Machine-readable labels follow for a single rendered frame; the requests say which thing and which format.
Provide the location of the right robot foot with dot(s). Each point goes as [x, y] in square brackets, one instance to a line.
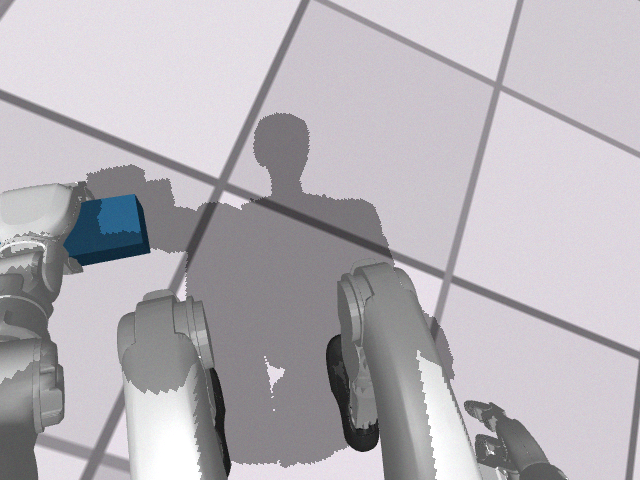
[358, 439]

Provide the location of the left robot hand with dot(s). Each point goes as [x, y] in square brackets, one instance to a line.
[49, 211]

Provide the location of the left robot foot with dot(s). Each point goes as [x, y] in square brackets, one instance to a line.
[219, 420]

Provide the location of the right robot arm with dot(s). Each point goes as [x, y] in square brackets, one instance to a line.
[542, 471]

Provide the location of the carton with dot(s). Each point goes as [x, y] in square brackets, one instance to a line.
[108, 229]

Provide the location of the left robot arm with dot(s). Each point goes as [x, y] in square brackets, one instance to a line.
[32, 394]

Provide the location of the right robot hand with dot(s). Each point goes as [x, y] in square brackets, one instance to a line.
[514, 450]

